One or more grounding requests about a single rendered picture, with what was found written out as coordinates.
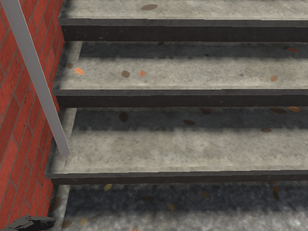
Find robot left hand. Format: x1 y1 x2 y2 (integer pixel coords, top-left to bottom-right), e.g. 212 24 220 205
0 215 56 231

